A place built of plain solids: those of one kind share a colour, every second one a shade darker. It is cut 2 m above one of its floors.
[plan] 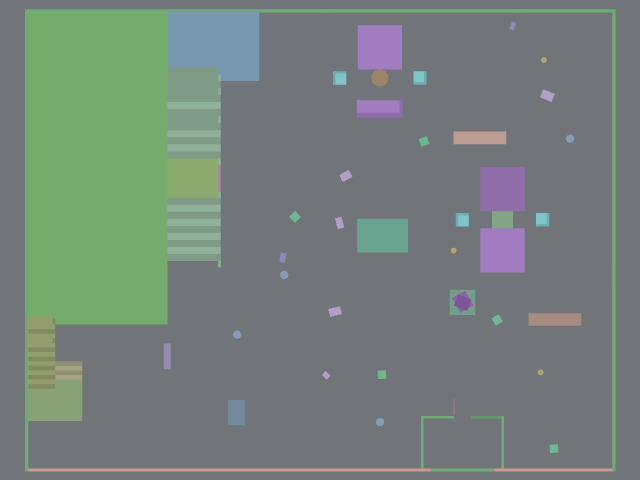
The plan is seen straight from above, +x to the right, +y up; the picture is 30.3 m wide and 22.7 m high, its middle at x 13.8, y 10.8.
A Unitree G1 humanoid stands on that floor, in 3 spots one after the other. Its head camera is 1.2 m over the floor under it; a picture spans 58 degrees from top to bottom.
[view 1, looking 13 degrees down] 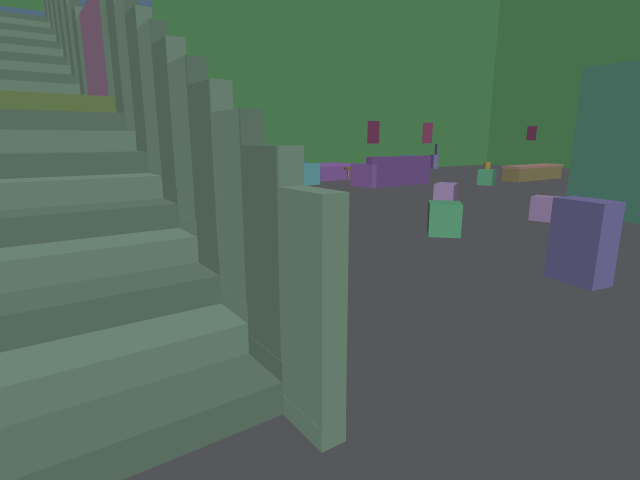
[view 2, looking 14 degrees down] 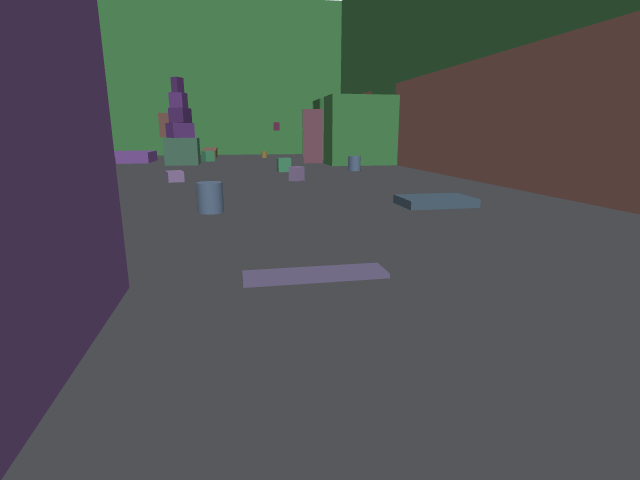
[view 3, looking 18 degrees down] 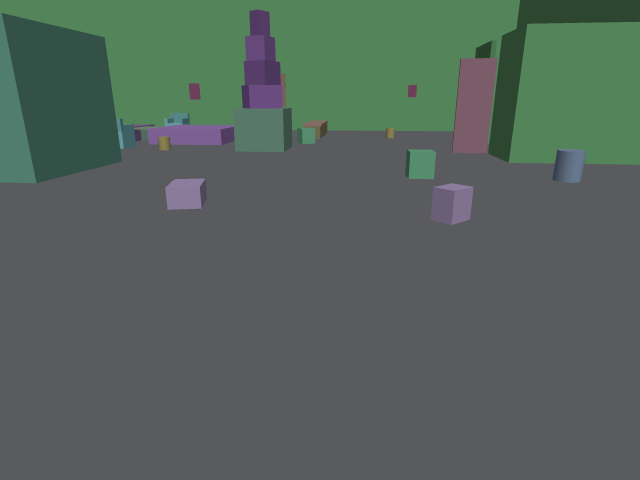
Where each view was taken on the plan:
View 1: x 8.14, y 8.30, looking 55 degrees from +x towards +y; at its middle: side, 1.52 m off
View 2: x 3.11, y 5.93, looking -11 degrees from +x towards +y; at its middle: ground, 4.96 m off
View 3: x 9.59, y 5.30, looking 6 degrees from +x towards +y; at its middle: ground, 3.88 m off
